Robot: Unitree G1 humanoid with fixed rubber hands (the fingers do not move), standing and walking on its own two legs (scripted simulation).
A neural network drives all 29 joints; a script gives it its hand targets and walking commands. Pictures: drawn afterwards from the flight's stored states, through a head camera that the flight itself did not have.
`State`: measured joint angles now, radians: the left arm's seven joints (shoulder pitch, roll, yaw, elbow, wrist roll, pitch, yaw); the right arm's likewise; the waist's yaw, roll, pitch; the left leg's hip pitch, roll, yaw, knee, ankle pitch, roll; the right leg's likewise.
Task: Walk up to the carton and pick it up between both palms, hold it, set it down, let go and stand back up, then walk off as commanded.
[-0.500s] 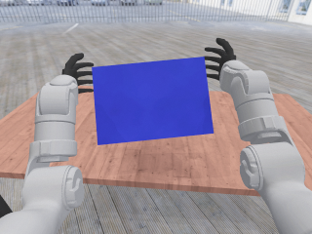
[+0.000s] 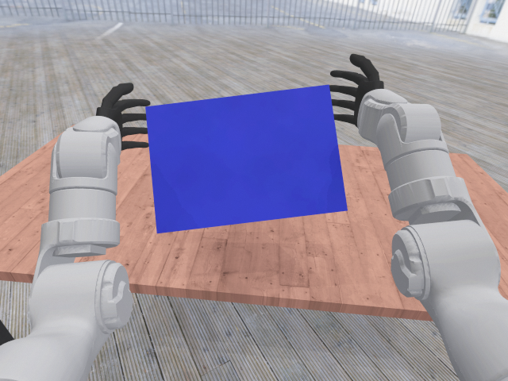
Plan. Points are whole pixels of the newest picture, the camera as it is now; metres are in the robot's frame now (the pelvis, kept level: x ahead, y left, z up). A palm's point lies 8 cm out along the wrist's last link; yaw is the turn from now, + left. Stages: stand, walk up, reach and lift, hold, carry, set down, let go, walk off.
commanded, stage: hold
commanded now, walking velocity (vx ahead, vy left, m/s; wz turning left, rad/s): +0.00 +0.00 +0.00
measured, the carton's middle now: (246, 169) +0.43 +0.00 +0.19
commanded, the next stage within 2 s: none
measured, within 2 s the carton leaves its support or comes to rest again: neither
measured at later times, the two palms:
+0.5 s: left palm (112, 121) +0.35 +0.19 +0.30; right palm (378, 87) +0.36 -0.17 +0.36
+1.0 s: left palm (108, 126) +0.34 +0.20 +0.30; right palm (377, 107) +0.35 -0.17 +0.33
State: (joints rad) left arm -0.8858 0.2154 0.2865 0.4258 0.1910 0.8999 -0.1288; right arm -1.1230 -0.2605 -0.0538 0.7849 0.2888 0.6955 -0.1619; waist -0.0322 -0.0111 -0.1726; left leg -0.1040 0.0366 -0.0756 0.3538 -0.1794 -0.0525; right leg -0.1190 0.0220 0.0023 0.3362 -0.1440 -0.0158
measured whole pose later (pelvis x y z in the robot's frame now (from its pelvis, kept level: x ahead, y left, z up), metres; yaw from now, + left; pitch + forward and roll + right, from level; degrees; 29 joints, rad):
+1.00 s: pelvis -0.01 +0.00 +0.00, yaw +0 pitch -5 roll +0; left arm -0.89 0.22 0.29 0.45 0.16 0.89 -0.12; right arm -1.09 -0.26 -0.04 0.74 0.28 0.71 -0.18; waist -0.03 0.00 -0.20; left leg -0.10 0.04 -0.08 0.35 -0.17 -0.05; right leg -0.12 0.02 0.00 0.34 -0.14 -0.02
